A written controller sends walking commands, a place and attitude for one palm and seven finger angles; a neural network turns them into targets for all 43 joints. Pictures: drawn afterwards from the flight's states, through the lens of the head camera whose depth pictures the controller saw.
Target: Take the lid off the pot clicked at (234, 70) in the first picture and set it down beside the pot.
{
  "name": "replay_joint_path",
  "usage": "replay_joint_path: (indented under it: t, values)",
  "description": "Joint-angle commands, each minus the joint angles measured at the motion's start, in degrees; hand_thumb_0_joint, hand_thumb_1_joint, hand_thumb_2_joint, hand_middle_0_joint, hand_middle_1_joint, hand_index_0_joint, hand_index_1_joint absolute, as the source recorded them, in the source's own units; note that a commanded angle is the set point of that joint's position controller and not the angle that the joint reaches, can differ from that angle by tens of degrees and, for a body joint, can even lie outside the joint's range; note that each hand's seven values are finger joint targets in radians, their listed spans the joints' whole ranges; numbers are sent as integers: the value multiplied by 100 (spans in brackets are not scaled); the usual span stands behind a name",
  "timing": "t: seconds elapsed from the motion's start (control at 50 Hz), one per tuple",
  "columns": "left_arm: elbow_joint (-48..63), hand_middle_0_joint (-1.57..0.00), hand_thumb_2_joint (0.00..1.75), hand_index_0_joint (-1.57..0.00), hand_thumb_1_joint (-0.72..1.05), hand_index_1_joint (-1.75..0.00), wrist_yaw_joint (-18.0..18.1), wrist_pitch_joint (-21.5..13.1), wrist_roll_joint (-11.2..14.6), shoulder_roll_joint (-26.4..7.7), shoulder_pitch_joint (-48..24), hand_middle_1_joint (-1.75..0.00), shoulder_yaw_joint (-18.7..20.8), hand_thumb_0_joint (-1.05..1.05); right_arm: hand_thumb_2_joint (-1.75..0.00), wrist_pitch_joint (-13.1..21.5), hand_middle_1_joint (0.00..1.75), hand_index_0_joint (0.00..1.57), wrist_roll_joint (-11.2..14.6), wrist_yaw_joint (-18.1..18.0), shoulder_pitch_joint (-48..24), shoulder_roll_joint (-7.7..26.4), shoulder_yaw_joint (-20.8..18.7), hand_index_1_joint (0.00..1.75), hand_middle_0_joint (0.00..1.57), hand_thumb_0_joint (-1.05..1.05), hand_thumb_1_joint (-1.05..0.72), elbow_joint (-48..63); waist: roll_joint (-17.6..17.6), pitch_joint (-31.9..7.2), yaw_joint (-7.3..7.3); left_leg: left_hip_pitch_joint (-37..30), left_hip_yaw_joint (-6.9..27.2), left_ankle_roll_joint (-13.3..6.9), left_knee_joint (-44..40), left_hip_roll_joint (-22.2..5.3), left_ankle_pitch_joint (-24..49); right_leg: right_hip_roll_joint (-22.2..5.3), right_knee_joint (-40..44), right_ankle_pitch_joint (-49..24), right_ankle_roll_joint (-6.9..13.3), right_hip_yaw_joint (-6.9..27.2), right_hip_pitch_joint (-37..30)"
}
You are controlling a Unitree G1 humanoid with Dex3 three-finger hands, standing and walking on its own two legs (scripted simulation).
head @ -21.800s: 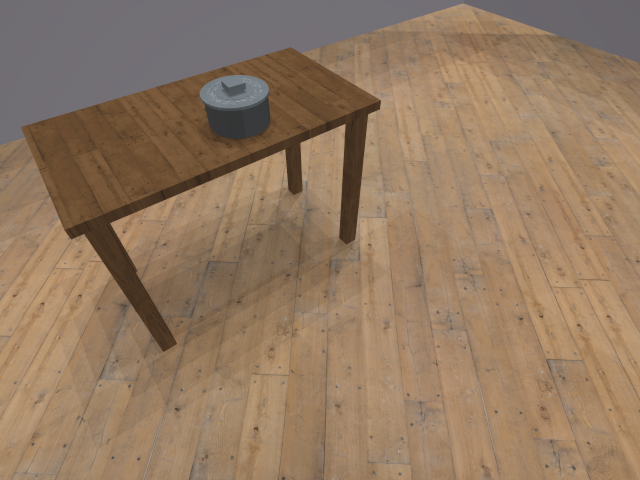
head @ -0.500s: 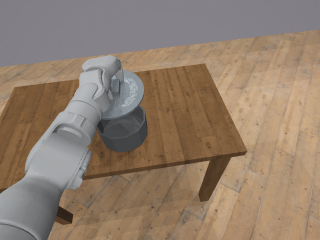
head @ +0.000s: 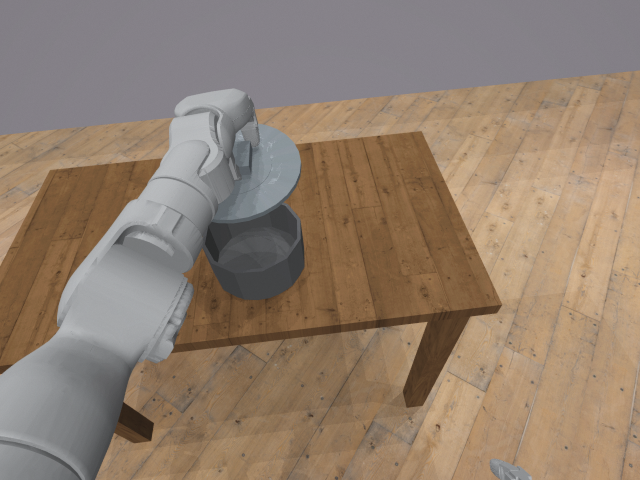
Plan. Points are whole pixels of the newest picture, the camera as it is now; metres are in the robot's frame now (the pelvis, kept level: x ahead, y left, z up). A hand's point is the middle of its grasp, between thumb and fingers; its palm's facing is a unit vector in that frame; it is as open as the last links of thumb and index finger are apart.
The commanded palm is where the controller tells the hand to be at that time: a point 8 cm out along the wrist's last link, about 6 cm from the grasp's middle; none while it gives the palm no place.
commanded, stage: lift the lid straight up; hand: left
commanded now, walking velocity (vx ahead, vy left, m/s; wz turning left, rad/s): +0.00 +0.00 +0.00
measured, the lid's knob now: (233, 158) +0.51 +0.10 +0.14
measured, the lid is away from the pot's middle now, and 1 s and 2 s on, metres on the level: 0.01 0.10 0.21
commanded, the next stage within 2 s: move the lid sideways beside the pot in 0.02 s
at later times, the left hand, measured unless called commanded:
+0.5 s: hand (195, 157) +0.49 +0.14 +0.16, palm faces -0.30 -0.08 -0.95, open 8.7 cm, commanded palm +0.49 +0.15 +0.22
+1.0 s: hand (148, 167) +0.48 +0.20 +0.15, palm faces -0.32 -0.07 -0.94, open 8.7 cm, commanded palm +0.49 +0.20 +0.22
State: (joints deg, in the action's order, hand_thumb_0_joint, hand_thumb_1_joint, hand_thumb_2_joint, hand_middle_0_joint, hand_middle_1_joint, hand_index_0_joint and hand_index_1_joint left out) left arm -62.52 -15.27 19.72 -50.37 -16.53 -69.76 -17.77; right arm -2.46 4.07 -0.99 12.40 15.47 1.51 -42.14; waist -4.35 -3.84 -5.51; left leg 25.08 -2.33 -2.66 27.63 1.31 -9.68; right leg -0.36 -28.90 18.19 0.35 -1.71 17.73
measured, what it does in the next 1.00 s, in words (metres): stands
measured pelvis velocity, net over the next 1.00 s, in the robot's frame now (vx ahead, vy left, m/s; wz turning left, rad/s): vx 0.00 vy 0.01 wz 0.00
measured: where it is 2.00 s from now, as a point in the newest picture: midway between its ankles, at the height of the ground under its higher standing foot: outside the picture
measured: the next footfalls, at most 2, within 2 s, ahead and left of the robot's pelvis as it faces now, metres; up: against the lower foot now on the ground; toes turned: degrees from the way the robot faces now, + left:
none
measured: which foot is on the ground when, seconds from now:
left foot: down 0.00-1.00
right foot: down 0.00-1.00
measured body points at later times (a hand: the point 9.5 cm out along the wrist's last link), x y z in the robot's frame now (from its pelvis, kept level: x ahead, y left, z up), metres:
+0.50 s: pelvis +0.01 +0.00 +0.00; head +0.04 -0.02 +0.45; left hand +0.50 +0.14 +0.21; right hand +0.08 -0.26 -0.13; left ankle +0.04 +0.09 -0.74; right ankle -0.04 -0.11 -0.74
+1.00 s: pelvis +0.00 +0.01 +0.00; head +0.05 +0.00 +0.45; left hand +0.50 +0.20 +0.21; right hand +0.09 -0.25 -0.13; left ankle +0.04 +0.09 -0.74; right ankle -0.04 -0.11 -0.74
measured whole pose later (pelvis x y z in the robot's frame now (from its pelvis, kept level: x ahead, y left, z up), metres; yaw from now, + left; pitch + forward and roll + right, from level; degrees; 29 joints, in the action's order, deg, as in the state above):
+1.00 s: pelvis +0.00 +0.01 +0.00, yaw +0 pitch +8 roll -1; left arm -58.1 -20.7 10.4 -52.8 -29.0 -64.7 -13.2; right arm -4.1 4.6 -1.5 13.9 16.3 0.9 -40.4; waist -3.6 -2.4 -5.0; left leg 25.7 -2.2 -3.7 28.0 1.7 -9.9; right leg -0.7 -27.0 17.3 -0.6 -1.8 17.2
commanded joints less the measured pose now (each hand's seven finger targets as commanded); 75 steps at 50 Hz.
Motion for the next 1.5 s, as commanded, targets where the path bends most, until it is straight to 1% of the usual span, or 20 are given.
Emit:
replay_joint_path:
  t: [0.0, 0.06, 0.1, 0.18, 0.24, 0.32, 0.36, 0.44, 0.5, 0.58, 0.7, 0.78, 0.84, 0.9, 1.0, 1.06, 1.32, 1.34, 1.4, 1.48]
  values:
    - [1609, -70, 103, -70, 57, -105, 268, -205, -209, -1313, -3646, -103, 261, 0, -90, 276, 30, 20, -16, -91, -9, 707, -288, 30, 20, 0, -90, 661, 584, -2628, -122, -2390, 394, -259, 125, 98, 1409, 163, 382, -2496, 115, 67, 155]
    - [1235, -70, 103, -70, 57, -105, 351, -95, -294, -1584, -3357, -103, 492, 0, -90, 225, 30, 20, -9, -82, 79, 764, -295, 30, 20, 0, -90, 549, 731, -2358, -82, -2201, 375, -235, 34, 66, 1256, 194, 430, -2272, 115, 33, 234]
    - [1108, -70, 103, -70, 57, -105, 354, -72, -208, -1394, -3285, -103, 364, 0, -90, 226, 30, 20, 1, -94, 33, 757, -279, 30, 20, 0, -90, 582, 776, -2179, -118, -2028, 335, -249, 34, 75, 1163, 172, 453, -2311, 108, 45, 203]
    - [1628, -70, 103, -70, 57, -105, 352, -205, -296, -1753, -3623, -103, 548, 0, -90, 310, 30, 20, -9, -111, 47, 745, -286, 30, 20, 0, -90, 677, 466, -2739, -59, -2342, 419, -256, 77, 80, 1478, 168, 401, -2490, 146, 73, 57]
    - [1210, -70, 103, -70, 57, -105, 329, -119, -342, -1901, -3332, -103, 671, 0, -90, 259, 30, 20, -7, -118, 173, 810, -329, 30, 20, 0, -90, 555, 676, -2411, -83, -2237, 385, -259, 58, 50, 1358, 198, 441, -2347, 115, 35, 178]
    - [1350, -70, 103, -70, 57, -105, 181, -226, -359, -1909, -3303, -103, 584, 0, -90, 238, 30, 20, -5, -122, 163, 821, -320, 30, 20, 0, -90, 615, 595, -2557, -100, -2269, 352, -274, 96, 85, 1500, 181, 434, -2599, 107, 56, 67]
    - [1421, -70, 103, -70, 57, -105, 146, -280, -398, -2247, -3317, -103, 789, 0, -90, 222, 30, 20, -2, -135, 172, 852, -324, 30, 20, 0, -90, 622, 605, -2544, -79, -2246, 339, -281, 84, 74, 1456, 177, 456, -2593, 106, 70, 15]
    - [1643, -70, 103, -70, 57, -105, 19, -476, -349, -1913, -3115, -103, 543, 0, -90, 197, 30, 20, 15, -112, 158, 818, -374, 30, 20, 0, -90, 685, 388, -2479, -116, -2572, 376, -280, 175, 41, 1858, 195, 440, -2617, 122, 12, 271]
    - [1511, -70, 103, -70, 57, -105, -43, -531, -304, -2258, -2791, -103, 815, 0, -90, 113, 30, 20, 6, -93, 166, 877, -365, 30, 20, 0, -90, 702, 522, -2403, -64, -2404, 357, -290, 179, 59, 1859, 180, 451, -2711, 124, 37, 135]
    - [2200, -70, 103, -70, 57, -105, -62, -724, -297, -2365, -3266, -103, 836, 0, -90, 153, 30, 20, 20, -94, 124, 843, -376, 30, 20, 0, -90, 793, 216, -2719, -53, -2772, 460, -294, 207, 34, 2074, 190, 446, -2565, 157, 6, 261]
    - [1904, -70, 103, -70, 57, -105, -107, -739, -264, -2292, -3149, -103, 705, 0, -90, 63, 30, 20, 46, -83, 199, 905, -377, 30, 20, 0, -90, 684, 340, -2427, -126, -2711, 488, -263, 153, 3, 1815, 212, 471, -2242, 147, -56, 469]
    - [1904, -70, 103, -70, 57, -105, -140, -851, -324, -2740, -3052, -103, 1008, 0, -90, 80, 30, 20, 29, -127, 208, 925, -361, 30, 20, 0, -90, 744, 315, -2639, -55, -2707, 492, -272, 150, 16, 1880, 196, 508, -2281, 171, -9, 328]
    - [1744, -70, 103, -70, 57, -105, -167, -862, -338, -2409, -3016, -103, 728, 0, -90, 55, 30, 20, 43, -115, 228, 900, -389, 30, 20, 0, -90, 697, 153, -2410, -125, -2823, 512, -251, 177, -10, 1836, 225, 504, -2044, 165, -68, 612]
    - [1475, -70, 103, -70, 57, -105, -233, -900, -310, -2652, -2815, -103, 912, 0, -90, 12, 30, 20, 35, -129, 297, 964, -385, 30, 20, 0, -90, 676, 386, -2294, -120, -2605, 502, -263, 129, -9, 1647, 217, 541, -1967, 157, -65, 538]
    - [1884, -70, 103, -70, 57, -105, -256, -1110, -347, -2873, -3127, -103, 1014, 0, -90, 79, 30, 20, 24, -148, 373, 969, -407, 30, 20, 0, -90, 689, 53, -2488, -98, -2885, 563, -256, 134, -41, 1748, 230, 557, -1843, 180, -76, 650]
    - [1389, -70, 103, -70, 57, -105, -265, -1090, -415, -3006, -2782, -103, 1083, 0, -90, 19, 30, 20, 41, -171, 410, 1003, -381, 30, 20, 0, -90, 642, 372, -2291, -86, -2572, 513, -259, 70, -14, 1533, 246, 585, -1791, 169, -80, 586]
    - [1715, -70, 103, -70, 57, -105, -385, -1444, -496, -3671, -2934, -103, 1397, 0, -90, 18, 30, 20, 35, -252, 573, 1078, -433, 30, 20, 0, -90, 662, -70, -2588, -62, -2791, 514, -279, 120, -60, 1694, 262, 614, -1806, 184, -69, 566]
    - [1510, -70, 103, -70, 57, -105, -411, -1428, -474, -3438, -2788, -103, 1224, 0, -90, 5, 30, 20, 41, -255, 566, 1061, -436, 30, 20, 0, -90, 658, -33, -2371, -105, -2727, 503, -281, 121, -55, 1626, 269, 645, -1711, 182, -85, 678]
    - [1342, -70, 103, -70, 57, -105, -460, -1433, -426, -3596, -2656, -103, 1325, 0, -90, -52, 30, 20, 62, -243, 583, 1122, -432, 30, 20, 0, -90, 619, 93, -2155, -86, -2508, 492, -281, 94, -73, 1459, 263, 666, -1621, 181, -89, 677]
    - [1760, -70, 103, -70, 57, -105, -497, -1583, -462, -3638, -2947, -103, 1286, 0, -90, -15, 30, 20, 59, -264, 591, 1113, -446, 30, 20, 0, -90, 649, -142, -2494, -85, -2826, 526, -282, 144, -93, 1723, 278, 642, -1663, 200, -99, 788]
